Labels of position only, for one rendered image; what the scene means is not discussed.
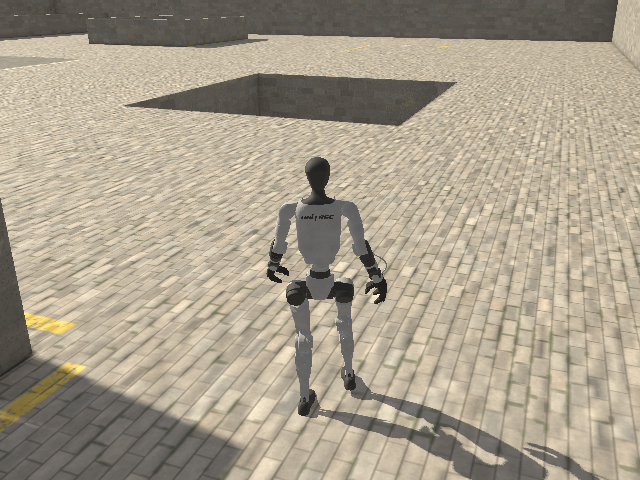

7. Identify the right robot upper arm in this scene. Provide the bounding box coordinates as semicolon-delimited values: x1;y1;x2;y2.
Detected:
339;200;368;256

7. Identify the left robot shin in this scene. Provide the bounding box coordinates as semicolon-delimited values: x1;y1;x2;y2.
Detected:
295;334;312;402

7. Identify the left robot upper arm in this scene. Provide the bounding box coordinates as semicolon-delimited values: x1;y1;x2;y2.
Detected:
272;201;298;254

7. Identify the right robot foot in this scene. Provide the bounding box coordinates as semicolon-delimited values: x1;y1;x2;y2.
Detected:
341;366;356;391

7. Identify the robot right forearm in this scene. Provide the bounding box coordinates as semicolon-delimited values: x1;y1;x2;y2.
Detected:
359;240;383;283

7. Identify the robot left forearm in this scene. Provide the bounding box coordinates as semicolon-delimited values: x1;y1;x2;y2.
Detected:
268;239;283;271

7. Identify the robot left hand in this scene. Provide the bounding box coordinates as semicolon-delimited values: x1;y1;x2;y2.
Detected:
266;266;289;283

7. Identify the robot right hand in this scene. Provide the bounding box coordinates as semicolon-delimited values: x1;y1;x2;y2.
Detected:
365;274;387;304

